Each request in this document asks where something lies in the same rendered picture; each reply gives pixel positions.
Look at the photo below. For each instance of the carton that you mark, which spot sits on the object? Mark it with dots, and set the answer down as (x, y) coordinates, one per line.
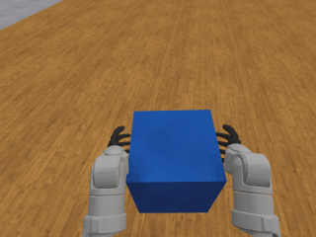
(174, 162)

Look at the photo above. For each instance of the right robot hand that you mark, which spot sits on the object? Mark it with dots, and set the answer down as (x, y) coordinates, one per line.
(233, 138)

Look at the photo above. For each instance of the robot left forearm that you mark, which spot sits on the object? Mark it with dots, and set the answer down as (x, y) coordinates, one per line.
(106, 216)

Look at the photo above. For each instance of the left robot hand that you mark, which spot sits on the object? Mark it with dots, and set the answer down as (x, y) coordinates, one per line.
(116, 137)

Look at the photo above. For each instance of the robot right forearm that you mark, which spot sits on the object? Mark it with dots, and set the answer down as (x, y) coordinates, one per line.
(253, 207)

